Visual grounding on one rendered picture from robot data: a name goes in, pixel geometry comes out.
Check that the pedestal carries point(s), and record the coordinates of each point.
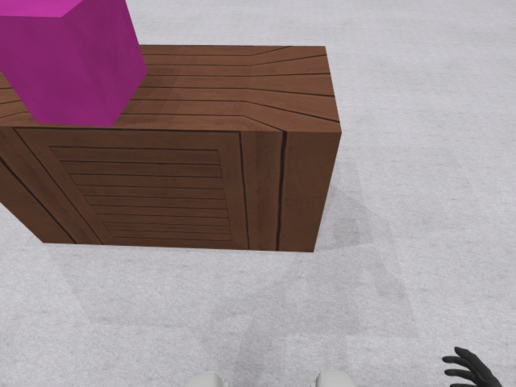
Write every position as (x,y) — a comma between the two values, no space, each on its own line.
(220,147)

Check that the robot right hand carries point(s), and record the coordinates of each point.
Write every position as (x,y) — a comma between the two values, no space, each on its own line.
(479,373)

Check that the carton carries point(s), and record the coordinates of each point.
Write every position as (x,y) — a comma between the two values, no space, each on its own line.
(72,62)

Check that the right robot thigh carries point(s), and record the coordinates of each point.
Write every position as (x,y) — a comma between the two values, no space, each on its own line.
(333,378)

